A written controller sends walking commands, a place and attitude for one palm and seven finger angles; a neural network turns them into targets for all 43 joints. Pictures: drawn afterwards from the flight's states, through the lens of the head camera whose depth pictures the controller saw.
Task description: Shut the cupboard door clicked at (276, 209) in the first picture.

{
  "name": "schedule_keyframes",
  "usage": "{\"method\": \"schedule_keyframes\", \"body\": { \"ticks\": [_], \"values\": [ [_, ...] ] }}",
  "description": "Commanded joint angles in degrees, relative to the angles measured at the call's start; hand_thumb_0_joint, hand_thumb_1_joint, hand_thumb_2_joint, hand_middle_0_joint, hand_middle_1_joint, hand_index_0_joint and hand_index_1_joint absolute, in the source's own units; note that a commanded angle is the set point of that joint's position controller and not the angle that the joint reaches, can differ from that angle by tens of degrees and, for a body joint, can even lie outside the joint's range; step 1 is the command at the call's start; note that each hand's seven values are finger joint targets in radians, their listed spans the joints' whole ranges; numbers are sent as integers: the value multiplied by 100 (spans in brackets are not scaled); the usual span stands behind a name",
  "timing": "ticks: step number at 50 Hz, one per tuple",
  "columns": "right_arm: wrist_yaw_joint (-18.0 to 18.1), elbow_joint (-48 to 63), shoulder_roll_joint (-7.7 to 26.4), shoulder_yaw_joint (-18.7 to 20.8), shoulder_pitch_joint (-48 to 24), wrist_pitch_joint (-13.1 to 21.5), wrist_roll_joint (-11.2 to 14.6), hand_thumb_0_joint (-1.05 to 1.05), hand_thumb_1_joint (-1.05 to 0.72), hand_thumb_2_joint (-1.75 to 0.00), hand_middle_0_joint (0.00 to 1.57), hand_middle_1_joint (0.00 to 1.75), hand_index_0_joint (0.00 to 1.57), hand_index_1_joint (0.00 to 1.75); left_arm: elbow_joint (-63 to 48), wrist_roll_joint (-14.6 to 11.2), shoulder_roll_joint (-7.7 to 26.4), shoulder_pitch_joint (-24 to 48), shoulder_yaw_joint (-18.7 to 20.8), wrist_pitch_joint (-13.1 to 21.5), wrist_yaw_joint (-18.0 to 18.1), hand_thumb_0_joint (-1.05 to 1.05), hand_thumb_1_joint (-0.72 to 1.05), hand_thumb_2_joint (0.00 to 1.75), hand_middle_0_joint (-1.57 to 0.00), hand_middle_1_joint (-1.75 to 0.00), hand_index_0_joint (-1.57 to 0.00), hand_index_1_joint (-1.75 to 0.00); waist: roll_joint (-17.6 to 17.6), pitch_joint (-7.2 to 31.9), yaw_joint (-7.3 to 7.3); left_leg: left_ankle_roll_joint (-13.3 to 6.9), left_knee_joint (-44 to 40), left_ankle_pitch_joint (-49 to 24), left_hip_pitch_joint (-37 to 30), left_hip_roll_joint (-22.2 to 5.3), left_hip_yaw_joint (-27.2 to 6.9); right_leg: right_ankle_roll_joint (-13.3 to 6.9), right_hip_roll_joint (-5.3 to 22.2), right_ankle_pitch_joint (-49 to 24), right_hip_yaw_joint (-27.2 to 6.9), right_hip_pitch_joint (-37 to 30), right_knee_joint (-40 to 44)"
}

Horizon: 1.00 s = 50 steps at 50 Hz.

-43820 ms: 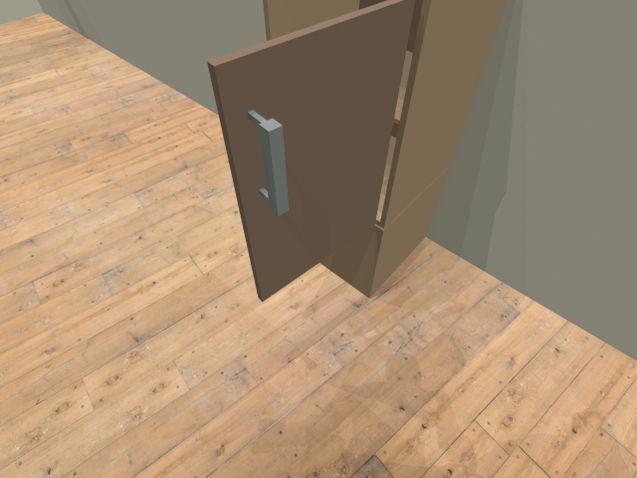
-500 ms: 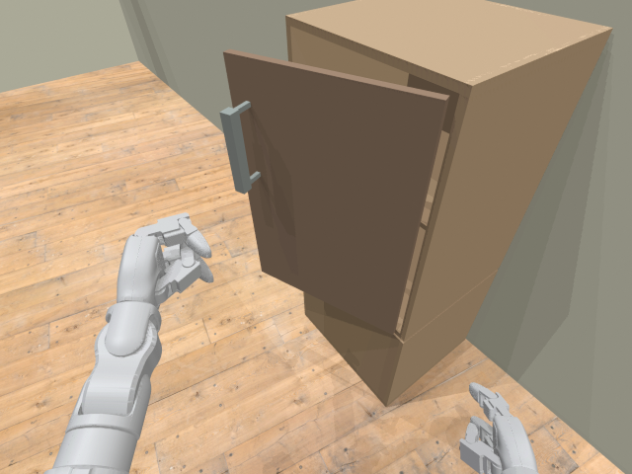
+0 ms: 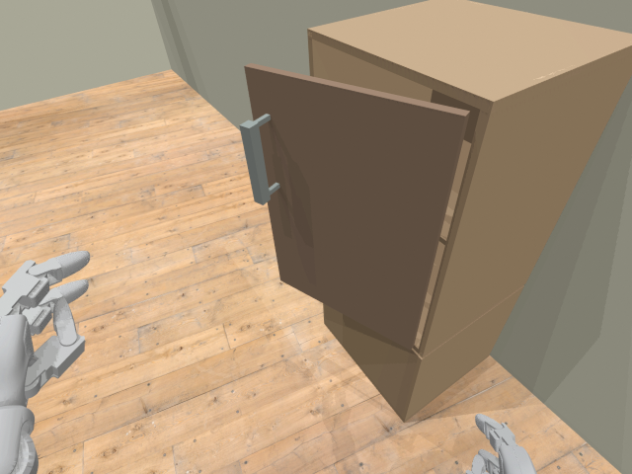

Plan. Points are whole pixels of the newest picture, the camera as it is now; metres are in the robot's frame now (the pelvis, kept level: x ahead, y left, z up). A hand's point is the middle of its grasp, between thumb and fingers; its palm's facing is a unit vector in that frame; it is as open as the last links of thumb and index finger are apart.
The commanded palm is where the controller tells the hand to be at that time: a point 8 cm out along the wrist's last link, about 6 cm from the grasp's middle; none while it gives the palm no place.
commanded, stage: draw the hand back to the body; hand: left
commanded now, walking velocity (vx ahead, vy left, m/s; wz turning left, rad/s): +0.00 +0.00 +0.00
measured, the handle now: (263, 160) +0.66 +0.18 +0.07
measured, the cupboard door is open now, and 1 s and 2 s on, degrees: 22 22 22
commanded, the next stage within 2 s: step back with the hand held close in 0.40 s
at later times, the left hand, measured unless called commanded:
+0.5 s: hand (66, 340) +0.19 +0.27 +0.16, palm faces +0.47 -0.78 -0.42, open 7.4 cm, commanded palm +0.14 +0.30 +0.17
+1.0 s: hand (9, 368) +0.15 +0.30 +0.17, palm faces +0.43 -0.76 -0.50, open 7.4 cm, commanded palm +0.10 +0.33 +0.17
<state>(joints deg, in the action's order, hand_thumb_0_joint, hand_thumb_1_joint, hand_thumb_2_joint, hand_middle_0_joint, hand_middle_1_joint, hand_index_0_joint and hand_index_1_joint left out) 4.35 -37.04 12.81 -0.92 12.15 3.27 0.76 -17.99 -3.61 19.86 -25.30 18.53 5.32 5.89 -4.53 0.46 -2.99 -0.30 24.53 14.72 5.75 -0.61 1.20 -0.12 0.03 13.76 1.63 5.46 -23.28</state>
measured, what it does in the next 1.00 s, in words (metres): shifts its weight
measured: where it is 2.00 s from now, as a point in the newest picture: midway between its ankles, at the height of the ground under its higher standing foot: outside the picture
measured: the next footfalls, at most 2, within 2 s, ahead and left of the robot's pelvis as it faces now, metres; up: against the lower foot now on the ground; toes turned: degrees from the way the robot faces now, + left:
right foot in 1.72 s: -0.18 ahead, -0.11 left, +0.00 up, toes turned +10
left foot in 1.94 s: -0.19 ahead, +0.15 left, +0.00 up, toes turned +6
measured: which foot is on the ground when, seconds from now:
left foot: down 0.00-1.00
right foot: down 0.00-1.00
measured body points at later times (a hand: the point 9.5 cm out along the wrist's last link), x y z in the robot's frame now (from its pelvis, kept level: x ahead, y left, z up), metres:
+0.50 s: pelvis +0.00 +0.00 +0.00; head -0.03 -0.02 +0.45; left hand +0.16 +0.31 +0.19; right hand +0.19 -0.22 -0.09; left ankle -0.01 +0.11 -0.74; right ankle -0.01 -0.12 -0.74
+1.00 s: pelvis -0.05 +0.03 -0.01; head -0.05 +0.03 +0.44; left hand +0.13 +0.34 +0.19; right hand +0.13 -0.22 -0.08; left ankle -0.01 +0.11 -0.74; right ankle -0.01 -0.12 -0.74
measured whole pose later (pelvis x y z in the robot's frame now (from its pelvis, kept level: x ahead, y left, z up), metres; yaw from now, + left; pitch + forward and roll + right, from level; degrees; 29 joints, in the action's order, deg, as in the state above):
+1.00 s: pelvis -0.05 +0.03 -0.01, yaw -1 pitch +0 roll -1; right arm 5.6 -31.4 12.8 0.2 10.9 -0.6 0.7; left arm -26.7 -3.0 26.5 -30.9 26.1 10.2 8.3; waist -0.5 1.0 -0.1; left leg -3.0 33.7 14.8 18.9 0.7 3.3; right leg 2.3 1.6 12.6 -0.5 18.7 -31.5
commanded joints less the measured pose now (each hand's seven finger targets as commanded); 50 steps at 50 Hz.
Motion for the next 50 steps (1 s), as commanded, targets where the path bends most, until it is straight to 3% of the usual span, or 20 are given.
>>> {"method": "schedule_keyframes", "body": {
  "ticks": [1,4,6,10,13,18,26,27,28,29,30,32,34,36,39,40,44,45,49,50],
  "values": [
    [25,1013,514,203,-853,495,12,0,-90,-90,20,30,20,30,-1656,-33,1289,45,1036,456,150,0,90,90,-20,-30,-20,-30,-23,409,-65,-39,-316,-1447,146,5,138,17,6,-1185,104,-121,284],
    [50,902,585,227,-800,553,13,0,-90,-90,20,30,20,30,-1347,6,893,390,599,421,133,0,90,90,-20,-30,-20,-30,202,-102,87,-60,-365,-1151,193,-6,139,42,-11,-841,112,267,419],
    [90,881,624,246,-780,563,23,0,-90,-90,20,30,20,30,-1174,11,893,656,565,400,161,0,90,90,-20,-30,-20,-30,339,-265,123,-91,-404,-796,207,0,128,65,-5,-455,94,458,477],
    [128,905,619,261,-803,592,10,0,-90,-90,20,30,20,30,-1254,27,1014,706,680,441,186,0,90,90,-20,-30,-20,-30,369,168,24,-131,-423,-855,75,31,121,49,24,-492,72,207,419],
    [129,927,576,239,-835,636,-28,0,-90,-90,20,30,20,30,-1559,50,1154,597,812,477,217,0,90,90,-20,-30,-20,-30,153,570,-52,-119,-355,-1137,3,67,141,35,30,-860,75,-65,300],
    [90,908,513,188,-861,666,-33,0,-90,-90,20,30,20,30,-1665,58,1184,362,882,457,219,0,90,90,-20,-30,-20,-30,-265,386,-68,-47,-333,-1360,105,49,147,2,20,-1084,84,-94,285],
    [73,933,542,212,-824,549,-2,0,-90,-90,20,30,20,30,-1208,-14,998,267,823,363,136,0,90,90,-20,-30,-20,-30,244,-45,-24,-47,-435,-1180,243,-25,146,34,-9,-842,100,108,382],
    [45,1080,809,308,-743,428,41,0,-90,-90,20,30,20,30,-1466,-3,1678,893,1405,577,164,0,90,90,-20,-30,-20,-30,283,-105,180,-153,-86,-665,689,-157,38,-32,299,-970,-419,497,594],
    [58,1006,720,290,-740,374,27,0,-90,-90,20,30,20,30,-1079,0,1272,398,1063,609,126,0,90,90,-20,-30,-20,-30,508,30,219,-159,97,-544,627,-114,-3,-88,493,-936,-517,633,624],
    [69,1009,726,305,-794,334,11,0,-90,-90,20,30,20,30,-1169,27,1336,348,1070,634,127,0,90,90,-20,-30,-20,-30,538,31,200,-148,172,-602,607,-93,-6,-127,569,-1128,-567,680,632],
    [53,1037,660,267,-785,296,17,0,-90,-90,20,30,20,30,-1106,32,1151,191,888,659,118,0,90,90,-20,-30,-20,-30,582,219,221,-136,264,-687,603,-96,15,-149,663,-1197,-563,653,546],
    [54,1048,699,319,-715,215,28,0,-90,-90,20,30,20,30,-1255,30,1217,31,932,689,172,0,90,90,-20,-30,-20,-30,514,589,239,-124,352,-1012,544,-134,15,-166,702,-1617,-533,547,300],
    [100,1111,749,345,-777,148,15,0,-90,-90,20,30,20,30,-1577,34,1401,-54,1068,703,217,0,90,90,-20,-30,-20,-30,213,859,237,-108,295,-1588,526,-203,-42,-114,636,-2156,-389,389,-16],
    [124,1230,750,349,-754,61,33,0,-90,-90,20,30,20,30,-1821,10,1463,-183,1152,702,262,0,90,90,-20,-30,-20,-30,167,1139,239,-97,259,-2232,591,-309,-129,-53,517,-2531,-266,156,-387],
    [179,1340,783,373,-769,-52,19,0,-90,-90,20,30,20,30,-2116,0,1790,-347,1506,695,326,0,90,90,-20,-30,-20,-30,22,1348,201,-100,245,-2766,757,-410,-244,6,380,-2787,-201,-31,-730],
    [182,1383,726,358,-726,-91,27,0,-90,-90,20,30,20,30,-2071,-15,1658,-468,1435,686,323,0,90,90,-20,-30,-20,-30,60,1310,221,-92,210,-2793,864,-450,-262,17,356,-2686,-171,-40,-815],
    [186,1413,830,411,-664,-123,-15,0,-90,-90,20,30,20,30,-1998,-11,1721,-641,1607,716,344,0,90,90,-20,-30,-20,-30,-185,1092,197,-165,-37,-2182,1466,-623,-429,73,185,-2021,-177,-54,-1005],
    [173,1425,781,383,-619,-129,2,0,-90,-90,20,30,20,30,-1941,-17,1531,-653,1440,728,333,0,90,90,-20,-30,-20,-30,-136,964,238,-181,-90,-1909,1675,-664,-448,76,184,-1860,-181,-49,-1041],
    [162,1396,902,406,-560,-60,-5,0,-90,-90,20,30,20,30,-1725,57,1489,-483,1454,797,350,0,90,90,-20,-30,-20,-30,-244,553,238,-350,-509,28,2830,-807,-621,127,46,-1191,-237,-319,-1257],
    [159,1401,859,372,-519,-40,7,0,-90,-90,20,30,20,30,-1693,71,1345,-416,1318,828,347,0,90,90,-20,-30,-20,-30,-191,437,284,-387,-583,507,3142,-831,-651,130,74,-1128,-262,-394,-1341]
  ]
}}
